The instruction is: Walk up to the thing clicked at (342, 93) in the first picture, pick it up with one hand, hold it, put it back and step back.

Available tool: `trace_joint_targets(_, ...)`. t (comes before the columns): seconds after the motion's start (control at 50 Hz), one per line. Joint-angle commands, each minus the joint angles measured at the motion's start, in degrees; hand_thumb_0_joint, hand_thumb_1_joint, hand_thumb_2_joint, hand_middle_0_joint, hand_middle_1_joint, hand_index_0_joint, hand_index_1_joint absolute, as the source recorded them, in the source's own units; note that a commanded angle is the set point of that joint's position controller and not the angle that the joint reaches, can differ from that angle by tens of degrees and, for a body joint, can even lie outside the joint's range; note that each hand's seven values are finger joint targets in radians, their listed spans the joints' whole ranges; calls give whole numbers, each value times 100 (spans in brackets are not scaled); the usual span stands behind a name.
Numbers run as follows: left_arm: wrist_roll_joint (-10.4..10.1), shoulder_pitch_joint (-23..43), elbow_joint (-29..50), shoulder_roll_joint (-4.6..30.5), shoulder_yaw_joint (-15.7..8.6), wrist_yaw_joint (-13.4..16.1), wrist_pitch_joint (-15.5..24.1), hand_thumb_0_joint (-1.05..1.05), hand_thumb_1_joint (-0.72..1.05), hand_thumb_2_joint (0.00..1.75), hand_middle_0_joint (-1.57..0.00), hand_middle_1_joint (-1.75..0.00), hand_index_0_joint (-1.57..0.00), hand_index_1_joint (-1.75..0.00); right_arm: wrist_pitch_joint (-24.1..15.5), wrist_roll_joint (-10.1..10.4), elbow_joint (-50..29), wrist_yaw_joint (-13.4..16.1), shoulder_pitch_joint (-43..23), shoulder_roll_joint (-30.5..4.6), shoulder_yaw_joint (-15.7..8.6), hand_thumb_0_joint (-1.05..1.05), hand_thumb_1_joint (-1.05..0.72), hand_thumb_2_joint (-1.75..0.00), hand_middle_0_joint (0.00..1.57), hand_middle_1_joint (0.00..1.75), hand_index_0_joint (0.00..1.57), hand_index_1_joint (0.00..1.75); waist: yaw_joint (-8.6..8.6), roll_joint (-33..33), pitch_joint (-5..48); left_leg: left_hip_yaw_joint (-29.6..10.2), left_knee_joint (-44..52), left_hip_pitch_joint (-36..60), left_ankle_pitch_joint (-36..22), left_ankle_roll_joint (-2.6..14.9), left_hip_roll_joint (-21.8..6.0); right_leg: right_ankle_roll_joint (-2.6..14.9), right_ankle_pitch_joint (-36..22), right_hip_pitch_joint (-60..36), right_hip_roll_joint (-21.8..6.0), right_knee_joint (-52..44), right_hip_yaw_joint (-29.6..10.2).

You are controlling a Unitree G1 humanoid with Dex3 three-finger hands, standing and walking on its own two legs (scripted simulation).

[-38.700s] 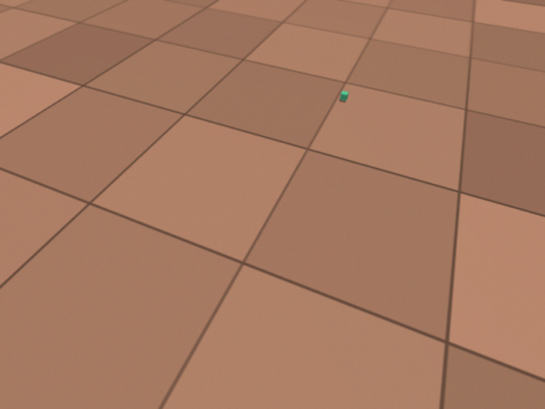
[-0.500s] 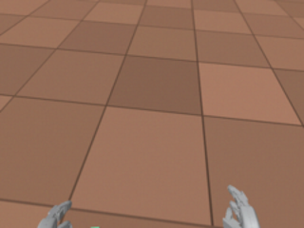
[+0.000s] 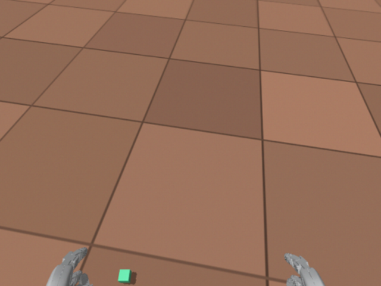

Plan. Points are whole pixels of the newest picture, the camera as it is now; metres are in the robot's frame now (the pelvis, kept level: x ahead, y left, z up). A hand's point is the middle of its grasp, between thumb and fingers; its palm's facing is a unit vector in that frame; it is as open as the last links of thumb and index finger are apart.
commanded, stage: stand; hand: left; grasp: from above
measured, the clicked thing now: (124, 276) +0.29 +0.27 -0.71
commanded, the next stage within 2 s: none
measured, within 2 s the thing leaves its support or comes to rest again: neither
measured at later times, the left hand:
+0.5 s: hand out of the picture +0.04 +0.24 -0.12, palm faces +0.03 -0.95 -0.31, open 7.4 cm
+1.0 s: hand out of the picture +0.03 +0.24 -0.12, palm faces +0.01 -0.94 -0.33, open 7.4 cm
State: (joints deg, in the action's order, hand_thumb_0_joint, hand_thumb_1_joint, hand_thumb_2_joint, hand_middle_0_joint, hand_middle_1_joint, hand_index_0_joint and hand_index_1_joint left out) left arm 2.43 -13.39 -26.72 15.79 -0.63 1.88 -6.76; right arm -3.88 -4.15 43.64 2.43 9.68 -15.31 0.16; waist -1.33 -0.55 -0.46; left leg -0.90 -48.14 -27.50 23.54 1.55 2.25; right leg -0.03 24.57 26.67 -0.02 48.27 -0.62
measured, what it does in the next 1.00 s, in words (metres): stands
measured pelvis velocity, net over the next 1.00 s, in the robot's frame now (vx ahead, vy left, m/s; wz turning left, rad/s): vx -0.01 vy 0.00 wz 0.00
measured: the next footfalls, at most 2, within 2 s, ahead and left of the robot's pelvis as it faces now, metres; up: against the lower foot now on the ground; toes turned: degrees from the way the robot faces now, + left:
none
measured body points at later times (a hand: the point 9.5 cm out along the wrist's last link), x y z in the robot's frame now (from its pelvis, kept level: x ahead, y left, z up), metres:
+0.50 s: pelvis -0.01 +0.02 +0.04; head -0.01 +0.02 +0.49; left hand +0.04 +0.29 -0.10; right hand +0.06 -0.26 -0.10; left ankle +0.01 +0.11 -0.70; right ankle +0.01 -0.12 -0.70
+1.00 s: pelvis -0.01 +0.00 +0.04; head -0.01 -0.01 +0.49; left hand +0.03 +0.29 -0.09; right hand +0.05 -0.28 -0.10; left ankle +0.01 +0.11 -0.70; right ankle +0.01 -0.12 -0.70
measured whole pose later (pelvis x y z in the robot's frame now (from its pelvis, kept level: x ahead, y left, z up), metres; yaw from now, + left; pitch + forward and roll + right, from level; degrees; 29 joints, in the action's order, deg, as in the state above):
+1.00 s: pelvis -0.01 +0.00 +0.04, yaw +0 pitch -4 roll +0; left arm 1.2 -10.1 -66.0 16.4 -1.5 1.4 0.1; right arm -0.1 -1.3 64.4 0.9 8.4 -17.5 -1.9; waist -0.5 1.0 -3.8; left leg -1.1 -20.0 -7.0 9.2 1.4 2.2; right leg -0.5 10.7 6.9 -0.5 21.3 -1.0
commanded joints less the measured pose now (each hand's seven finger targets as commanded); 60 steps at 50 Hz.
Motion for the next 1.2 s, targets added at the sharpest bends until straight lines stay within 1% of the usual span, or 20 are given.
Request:
trace_joint_targets(0.0, 13, 165, -389, 865, -459, 75, 538, 0, 90, 90, -20, -30, -20, -30, -81, 148, -226, -88, -167, -819, -464, 0, -90, -90, 20, 30, 20, 30, -32, -264, 1031, -417, 954, 999, -1809, 173, -342, 315, -1875, -1002, -542, -1213, -646)
trace_joint_targets(0.04, 21, 379, -727, 899, -463, 83, 617, 0, 90, 90, -20, -30, -20, -30, 0, 122, -22, -105, -147, -840, -468, 0, -90, -90, 20, 30, 20, 30, 34, -182, 808, -438, 1190, 1125, -1459, 163, -332, 283, -1563, -927, -605, -1507, -732)
trace_joint_targets(0.08, 7, 438, -1044, 886, -463, 84, 676, 0, 90, 90, -20, -30, -20, -30, 40, 94, 154, -105, -159, -867, -483, 0, -90, -90, 20, 30, 20, 30, 39, -58, 672, -512, 1421, 1364, -1496, 176, -398, 245, -1481, -889, -570, -1632, -673)
trace_joint_targets(0.18, -42, 456, -1788, 873, -433, 94, 733, 0, 90, 90, -20, -30, -20, -30, 96, 139, 579, -69, -141, -917, -470, 0, -90, -90, 20, 30, 20, 30, 49, 104, 407, -694, 2004, 1553, -2046, 140, -555, 179, -2023, -1396, -502, -1925, -501)
trace_joint_targets(0.26, -78, 452, -2305, 861, -406, 88, 717, 0, 90, 90, -20, -30, -20, -30, 163, 163, 884, -22, -221, -1024, -472, 0, -90, -90, 20, 30, 20, 30, 11, 211, -12, -823, 2643, 1461, -1477, 112, -652, 136, -1502, -1630, -451, -2283, -451)
trace_joint_targets(0.34, -80, 408, -2713, 917, -398, 50, 707, 0, 90, 90, -20, -30, -20, -30, 193, 190, 1118, -25, -245, -1125, -487, 0, -90, -90, 20, 30, 20, 30, 6, 311, -277, -970, 3236, 1405, -465, 75, -696, 101, -1182, -1734, -393, -2508, -389)
trace_joint_targets(0.4, -65, 429, -2937, 935, -388, 43, 738, 0, 90, 90, -20, -30, -20, -30, 215, 210, 1251, -34, -243, -1122, -494, 0, -90, -90, 20, 30, 20, 30, 22, 186, -267, -941, 3309, 1471, -474, 45, -696, 83, -1180, -1852, -448, -2685, -419)
trace_joint_targets(0.46, -62, 414, -3105, 913, -348, 46, 786, 0, 90, 90, -20, -30, -20, -30, 193, 231, 1387, -40, -224, -1116, -491, 0, -90, -90, 20, 30, 20, 30, 34, 63, -28, -808, 3159, 1922, -1208, 41, -680, 83, -1471, -1924, -539, -2894, -477)
trace_joint_targets(0.52, -72, 504, -3217, 1000, -348, 55, 793, 0, 90, 90, -20, -30, -20, -30, 201, 241, 1487, -46, -201, -1134, -482, 0, -90, -90, 20, 30, 20, 30, 75, 53, -17, -783, 3250, 1997, -1198, 39, -689, 64, -1505, -1938, -550, -2979, -475)
trace_joint_targets(0.56, -78, 507, -3312, 993, -342, 49, 763, 0, 90, 90, -20, -30, -20, -30, 232, 228, 1541, -50, -257, -1143, -473, 0, -90, -90, 20, 30, 20, 30, 51, 152, -289, -864, 3442, 1687, -621, 21, -700, 41, -1219, -1905, -494, -2952, -436)
trace_joint_targets(0.62, -58, 349, -3435, 964, -315, 21, 740, 0, 90, 90, -20, -30, -20, -30, 246, 240, 1566, -65, -349, -1197, -475, 0, -90, -90, 20, 30, 20, 30, 1, 218, -431, -942, 3547, 1587, -256, 29, -735, 51, -1035, -1797, -456, -2988, -402)
trace_joint_targets(0.72, -75, 428, -3523, 1069, -325, 30, 794, 0, 90, 90, -20, -30, -20, -30, 241, 265, 1641, -82, -261, -1145, -443, 0, -90, -90, 20, 30, 20, 30, 92, 1, -196, -802, 3356, 1928, -857, 47, -716, 72, -1231, -1832, -589, -3119, -535)
trace_joint_targets(0.74, -80, 448, -3535, 1068, -308, 22, 790, 0, 90, 90, -20, -30, -20, -30, 239, 269, 1667, -90, -255, -1129, -420, 0, -90, -90, 20, 30, 20, 30, 85, -75, -296, -792, 3348, 1898, -892, 26, -698, 66, -1097, -1753, -573, -3158, -529)
trace_joint_targets(0.82, -82, 443, -3582, 1105, -298, 8, 765, 0, 90, 90, -20, -30, -20, -30, 265, 271, 1689, -91, -322, -1259, -429, 0, -90, -90, 20, 30, 20, 30, 77, 52, -432, -845, 3441, 1729, -441, 27, -714, 82, -787, -1633, -525, -3191, -537)
trace_joint_targets(0.84, -99, 474, -3567, 1118, -301, 2, 779, 0, 90, 90, -20, -30, -20, -30, 257, 271, 1699, -97, -282, -1266, -414, 0, -90, -90, 20, 30, 20, 30, 96, 148, -336, -810, 3423, 1758, -585, 45, -737, 100, -1015, -1776, -572, -3154, -561)
trace_joint_targets(0.86, -90, 442, -3591, 1113, -299, 3, 779, 0, 90, 90, -20, -30, -20, -30, 263, 276, 1704, -103, -349, -1268, -413, 0, -90, -90, 20, 30, 20, 30, 62, 109, -377, -836, 3418, 1689, -523, 43, -729, 81, -950, -1744, -538, -3161, -526)
trace_joint_targets(1.0, -115, 577, -3637, 1134, -297, 3, 814, 0, 90, 90, -20, -30, -20, -30, 216, 301, 1773, -86, -352, -1235, -351, 0, -90, -90, 20, 30, 20, 30, 111, -13, -24, -668, 3194, 2184, -1622, 63, -772, 118, -1732, -1907, -645, -3159, -589)
trace_joint_targets(1.06, -135, 617, -3649, 1166, -299, -4, 809, 0, 90, 90, -20, -30, -20, -30, 222, 307, 1823, -88, -289, -1219, -316, 0, -90, -90, 20, 30, 20, 30, 135, -12, -47, -622, 3234, 2193, -1655, 24, -756, 110, -1700, -1915, -620, -3211, -594)
trace_joint_targets(1.12, -140, 666, -3647, 1131, -285, -1, 817, 0, 90, 90, -20, -30, -20, -30, 220, 313, 1839, -79, -332, -1262, -303, 0, -90, -90, 20, 30, 20, 30, 123, 6, 69, -577, 3148, 2273, -2115, 23, -791, 111, -2180, -2084, -661, -3195, -592)
trace_joint_targets(1.18, -149, 686, -3684, 1109, -284, -2, 803, 0, 90, 90, -20, -30, -20, -30, 234, 310, 1882, -73, -356, -1200, -270, 0, -90, -90, 20, 30, 20, 30, 108, 10, 8, -555, 3189, 2253, -2006, 17, -784, 115, -2104, -2079, -651, -3227, -607)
